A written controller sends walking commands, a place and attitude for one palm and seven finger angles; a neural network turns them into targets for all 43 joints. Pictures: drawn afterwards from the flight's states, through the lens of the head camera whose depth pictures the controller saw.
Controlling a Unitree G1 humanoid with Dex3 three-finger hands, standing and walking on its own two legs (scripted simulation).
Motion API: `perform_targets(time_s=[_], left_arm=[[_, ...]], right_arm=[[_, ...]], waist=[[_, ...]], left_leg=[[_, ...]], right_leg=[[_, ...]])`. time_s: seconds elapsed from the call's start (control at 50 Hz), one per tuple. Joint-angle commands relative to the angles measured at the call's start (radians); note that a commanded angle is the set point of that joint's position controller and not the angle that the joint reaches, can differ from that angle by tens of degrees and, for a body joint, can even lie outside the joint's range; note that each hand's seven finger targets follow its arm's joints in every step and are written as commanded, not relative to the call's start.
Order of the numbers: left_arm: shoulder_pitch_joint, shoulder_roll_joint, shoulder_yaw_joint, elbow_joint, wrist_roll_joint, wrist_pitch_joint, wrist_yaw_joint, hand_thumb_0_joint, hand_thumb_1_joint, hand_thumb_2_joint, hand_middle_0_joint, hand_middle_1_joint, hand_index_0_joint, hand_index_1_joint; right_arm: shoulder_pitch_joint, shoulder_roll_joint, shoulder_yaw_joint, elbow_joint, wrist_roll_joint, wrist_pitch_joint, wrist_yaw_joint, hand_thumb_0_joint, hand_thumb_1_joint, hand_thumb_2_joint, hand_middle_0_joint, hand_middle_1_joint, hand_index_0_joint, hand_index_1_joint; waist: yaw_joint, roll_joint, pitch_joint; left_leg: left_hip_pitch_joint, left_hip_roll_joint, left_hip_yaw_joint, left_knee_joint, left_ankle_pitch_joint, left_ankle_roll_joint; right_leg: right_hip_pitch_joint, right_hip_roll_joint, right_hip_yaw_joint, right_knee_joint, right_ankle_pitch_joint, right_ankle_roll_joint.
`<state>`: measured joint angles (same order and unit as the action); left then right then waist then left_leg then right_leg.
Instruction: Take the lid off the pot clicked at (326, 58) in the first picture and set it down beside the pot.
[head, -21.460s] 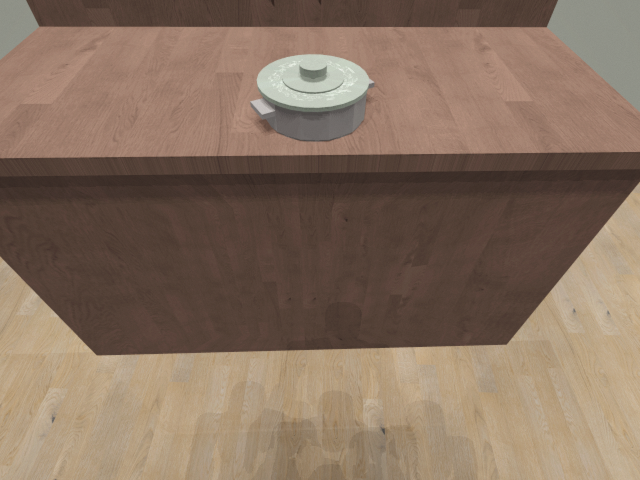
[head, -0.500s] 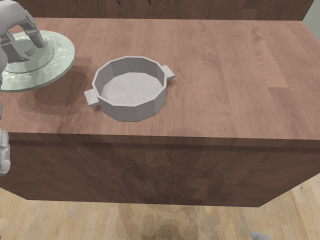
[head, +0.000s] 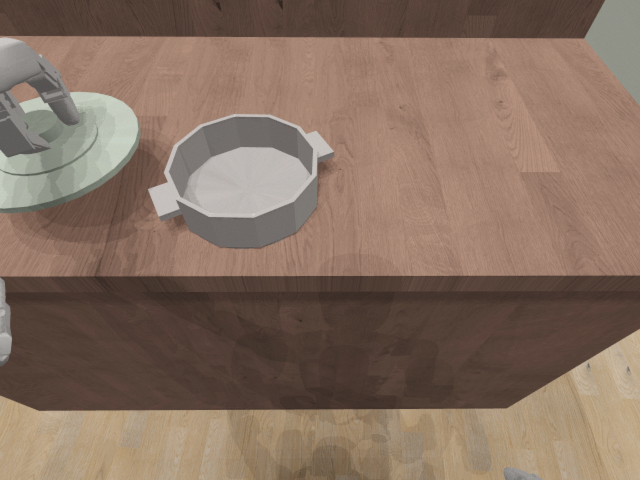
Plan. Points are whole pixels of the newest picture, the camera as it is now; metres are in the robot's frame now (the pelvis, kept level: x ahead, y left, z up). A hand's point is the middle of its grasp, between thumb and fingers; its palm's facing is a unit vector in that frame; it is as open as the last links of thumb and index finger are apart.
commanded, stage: lower the lid onto the table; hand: left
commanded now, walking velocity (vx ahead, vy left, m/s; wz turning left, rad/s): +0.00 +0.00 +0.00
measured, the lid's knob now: (36, 128) +0.47 +0.33 +0.18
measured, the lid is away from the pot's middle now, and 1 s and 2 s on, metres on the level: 0.23 0.22 0.23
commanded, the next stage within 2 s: open the fingers wide in 1.50 s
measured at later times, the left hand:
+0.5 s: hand (53, 148) +0.45 +0.30 +0.17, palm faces -0.38 -0.19 -0.91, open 7.5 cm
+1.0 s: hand (61, 163) +0.45 +0.31 +0.15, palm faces -0.43 -0.21 -0.88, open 7.5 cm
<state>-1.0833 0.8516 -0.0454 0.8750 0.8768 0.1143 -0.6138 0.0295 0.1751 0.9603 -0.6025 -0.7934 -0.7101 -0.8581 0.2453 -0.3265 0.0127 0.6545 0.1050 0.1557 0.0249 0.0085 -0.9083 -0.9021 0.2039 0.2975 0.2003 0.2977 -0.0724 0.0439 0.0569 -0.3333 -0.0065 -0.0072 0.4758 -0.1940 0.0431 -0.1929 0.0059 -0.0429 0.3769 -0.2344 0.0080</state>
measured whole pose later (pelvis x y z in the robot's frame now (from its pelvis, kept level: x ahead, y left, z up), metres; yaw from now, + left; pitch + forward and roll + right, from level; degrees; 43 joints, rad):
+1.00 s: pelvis +0.00 +0.00 +0.00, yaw -1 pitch +5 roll -2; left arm -1.09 0.83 -0.06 1.07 0.89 0.00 -0.55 0.04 0.18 0.99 -0.60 -0.76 -0.70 -0.89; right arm 0.29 -0.32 0.01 0.69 0.09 0.16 0.01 0.01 -0.91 -0.90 0.20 0.30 0.20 0.30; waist -0.10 0.03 0.04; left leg -0.40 0.00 0.00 0.53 -0.22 0.05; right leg -0.27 0.01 -0.03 0.43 -0.26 0.01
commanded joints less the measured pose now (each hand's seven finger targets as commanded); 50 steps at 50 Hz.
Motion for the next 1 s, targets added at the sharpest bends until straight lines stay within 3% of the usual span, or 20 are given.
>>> perform_targets(time_s=[0.0,0.02,0.1,0.2,0.22,0.24,0.3,0.32,0.34,0.4,0.44,0.52,0.62,0.64,0.72,0.74,0.82,0.88,0.92,0.98], left_arm=[[-0.547,0.302,0.049,-0.193,0.017,0.0,0.046,0.0,0.564,1.13,-0.798,-0.911,-0.862,-0.947],[-0.565,0.245,-0.005,-0.217,0.01,0.001,0.045,0.0,0.564,1.13,-0.798,-0.911,-0.862,-0.947],[-0.597,0.342,0.092,-0.345,0.019,-0.017,0.069,0.0,0.564,1.13,-0.798,-0.911,-0.862,-0.947],[-0.473,0.299,0.08,-0.127,0.0,-0.019,0.059,0.0,0.564,1.13,-0.798,-0.911,-0.862,-0.947],[-0.462,0.286,0.064,-0.115,-0.001,-0.023,0.058,0.0,0.564,1.13,-0.798,-0.911,-0.862,-0.947],[-0.508,0.347,0.101,-0.189,0.014,-0.029,0.068,0.0,0.564,1.13,-0.798,-0.911,-0.862,-0.947],[-0.593,0.289,0.055,-0.287,0.018,-0.035,0.075,0.0,0.564,1.13,-0.798,-0.911,-0.862,-0.947],[-0.577,0.236,0.01,-0.276,0.011,-0.035,0.072,0.0,0.564,1.13,-0.798,-0.911,-0.862,-0.947],[-0.57,0.297,0.067,-0.278,0.018,-0.039,0.081,0.0,0.564,1.13,-0.798,-0.911,-0.862,-0.947],[-0.488,0.311,0.089,-0.1,0.014,-0.043,0.077,0.0,0.564,1.13,-0.798,-0.911,-0.862,-0.947],[-0.511,0.337,0.095,-0.102,0.017,-0.051,0.081,0.0,0.564,1.13,-0.798,-0.911,-0.862,-0.947],[-0.591,0.283,0.036,-0.178,0.02,-0.068,0.088,0.0,0.564,1.13,-0.798,-0.911,-0.862,-0.947],[-0.525,0.243,0.021,-0.105,0.006,-0.079,0.087,0.0,0.564,1.13,-0.798,-0.911,-0.862,-0.947],[-0.526,0.306,0.073,-0.128,0.014,-0.084,0.095,0.0,0.564,1.13,-0.798,-0.911,-0.862,-0.947],[-0.526,0.231,0.01,-0.084,0.007,-0.091,0.088,0.0,0.564,1.13,-0.798,-0.911,-0.862,-0.947],[-0.535,0.311,0.071,-0.113,0.018,-0.096,0.1,0.0,0.564,1.13,-0.798,-0.911,-0.862,-0.947],[-0.488,0.276,0.04,-0.033,0.017,-0.11,0.099,0.0,0.564,1.13,-0.798,-0.911,-0.862,-0.947],[-0.491,0.338,0.082,-0.018,0.031,-0.123,0.11,0.0,0.564,1.13,-0.798,-0.911,-0.862,-0.947],[-0.476,0.269,0.026,0.013,0.026,-0.126,0.105,0.0,0.564,1.13,-0.798,-0.911,-0.862,-0.947],[-0.496,0.334,0.077,-0.019,0.036,-0.132,0.119,0.0,0.564,1.13,-0.798,-0.911,-0.862,-0.947]], right_arm=[[0.023,-0.171,-0.064,-0.094,-0.002,-0.014,-0.011,0.0,-0.9,-0.9,0.2,0.3,0.2,0.3],[0.025,-0.171,-0.068,-0.092,-0.004,-0.017,-0.014,0.0,-0.9,-0.9,0.2,0.3,0.2,0.3],[0.03,-0.176,-0.071,-0.091,-0.014,-0.04,-0.021,0.0,-0.9,-0.9,0.2,0.3,0.2,0.3],[0.039,-0.177,-0.067,-0.064,-0.008,-0.031,-0.02,0.0,-0.9,-0.9,0.2,0.3,0.2,0.3],[0.046,-0.183,-0.069,-0.061,-0.006,-0.029,-0.02,0.0,-0.9,-0.9,0.2,0.3,0.2,0.3],[0.04,-0.182,-0.069,-0.072,-0.008,-0.026,-0.013,0.0,-0.9,-0.9,0.2,0.3,0.2,0.3],[0.028,-0.176,-0.077,-0.08,-0.014,-0.028,-0.012,0.0,-0.9,-0.9,0.2,0.3,0.2,0.3],[0.031,-0.174,-0.077,-0.08,-0.016,-0.032,-0.014,0.0,-0.9,-0.9,0.2,0.3,0.2,0.3],[0.044,-0.177,-0.078,-0.071,-0.017,-0.035,-0.012,0.0,-0.9,-0.9,0.2,0.3,0.2,0.3],[0.05,-0.177,-0.068,-0.062,-0.013,-0.031,-0.017,0.0,-0.9,-0.9,0.2,0.3,0.2,0.3],[0.056,-0.18,-0.068,-0.061,-0.011,-0.022,-0.018,0.0,-0.9,-0.9,0.2,0.3,0.2,0.3],[0.051,-0.178,-0.076,-0.066,-0.015,-0.026,-0.02,0.0,-0.9,-0.9,0.2,0.3,0.2,0.3],[0.076,-0.181,-0.075,-0.052,-0.016,-0.036,-0.027,0.0,-0.9,-0.9,0.2,0.3,0.2,0.3],[0.078,-0.182,-0.076,-0.051,-0.017,-0.034,-0.023,0.0,-0.9,-0.9,0.2,0.3,0.2,0.3],[0.078,-0.18,-0.077,-0.048,-0.016,-0.031,-0.026,0.0,-0.9,-0.9,0.2,0.3,0.2,0.3],[0.088,-0.186,-0.079,-0.045,-0.02,-0.03,-0.023,0.0,-0.9,-0.9,0.2,0.3,0.2,0.3],[0.095,-0.183,-0.074,-0.045,-0.017,-0.03,-0.026,0.0,-0.9,-0.9,0.2,0.3,0.2,0.3],[0.099,-0.184,-0.068,-0.044,-0.016,-0.022,-0.025,0.0,-0.9,-0.9,0.2,0.3,0.2,0.3],[0.099,-0.18,-0.068,-0.047,-0.017,-0.024,-0.028,0.0,-0.9,-0.9,0.2,0.3,0.2,0.3],[0.11,-0.185,-0.068,-0.046,-0.018,-0.02,-0.025,0.0,-0.9,-0.9,0.2,0.3,0.2,0.3]], waist=[[-0.012,0.078,-0.393],[-0.02,0.128,-0.405],[-0.011,0.145,-0.524],[-0.015,0.045,-0.367],[-0.014,0.045,-0.374],[-0.004,0.049,-0.426],[-0.014,0.123,-0.492],[-0.021,0.15,-0.484],[-0.015,0.112,-0.483],[-0.018,0.036,-0.398],[-0.015,0.02,-0.417],[-0.025,0.123,-0.464],[-0.03,0.106,-0.435],[-0.023,0.088,-0.454],[-0.033,0.08,-0.431],[-0.025,0.08,-0.45],[-0.031,0.077,-0.43],[-0.027,0.07,-0.431],[-0.035,0.079,-0.411],[-0.029,0.093,-0.436]], left_leg=[[0.281,-0.047,-0.013,-0.024,0.241,0.051],[0.321,-0.037,-0.013,-0.018,0.263,0.048],[0.419,-0.034,-0.036,0.001,0.366,0.055],[0.279,-0.046,-0.026,-0.021,0.241,0.049],[0.276,-0.042,-0.021,-0.018,0.256,0.046],[0.288,-0.045,-0.025,-0.02,0.264,0.044],[0.375,-0.036,-0.039,-0.007,0.318,0.046],[0.391,-0.03,-0.038,0.004,0.346,0.044],[0.388,-0.029,-0.049,0.003,0.349,0.045],[0.278,-0.046,-0.029,-0.01,0.235,0.047],[0.258,-0.047,-0.021,-0.018,0.21,0.044],[0.338,-0.033,-0.026,-0.002,0.272,0.045],[0.329,-0.033,-0.028,0.001,0.265,0.045],[0.321,-0.036,-0.031,0.005,0.279,0.046],[0.305,-0.036,-0.022,0.008,0.265,0.048],[0.309,-0.039,-0.022,0.014,0.268,0.049],[0.28,-0.037,-0.013,0.02,0.266,0.049],[0.253,-0.042,-0.011,0.025,0.255,0.048],[0.256,-0.037,-0.008,0.032,0.265,0.046],[0.273,-0.036,-0.021,0.04,0.282,0.047]], right_leg=[[-0.004,0.07,-0.016,-0.023,0.27,-0.031],[-0.032,0.07,-0.019,-0.029,0.25,-0.034],[-0.015,0.084,-0.008,-0.02,0.283,-0.039],[-0.029,0.08,-0.024,-0.025,0.253,-0.033],[-0.022,0.076,-0.025,-0.021,0.268,-0.035],[0.003,0.077,-0.018,-0.008,0.274,-0.034],[-0.032,0.081,-0.016,-0.008,0.257,-0.039],[-0.057,0.08,-0.02,-0.011,0.253,-0.042],[-0.046,0.088,-0.018,-0.006,0.256,-0.04],[-0.035,0.083,-0.021,-0.008,0.25,-0.036],[-0.012,0.078,-0.017,-0.003,0.247,-0.033],[-0.053,0.078,-0.018,-0.003,0.242,-0.04],[-0.075,0.082,-0.022,-0.005,0.232,-0.041],[-0.054,0.085,-0.015,0.004,0.248,-0.038],[-0.075,0.079,-0.02,0.003,0.251,-0.037],[-0.058,0.083,-0.012,0.007,0.26,-0.035],[-0.071,0.078,-0.017,0.012,0.268,-0.037],[-0.061,0.079,-0.011,0.025,0.275,-0.033],[-0.09,0.078,-0.018,0.024,0.264,-0.037],[-0.093,0.083,-0.014,0.032,0.261,-0.036]])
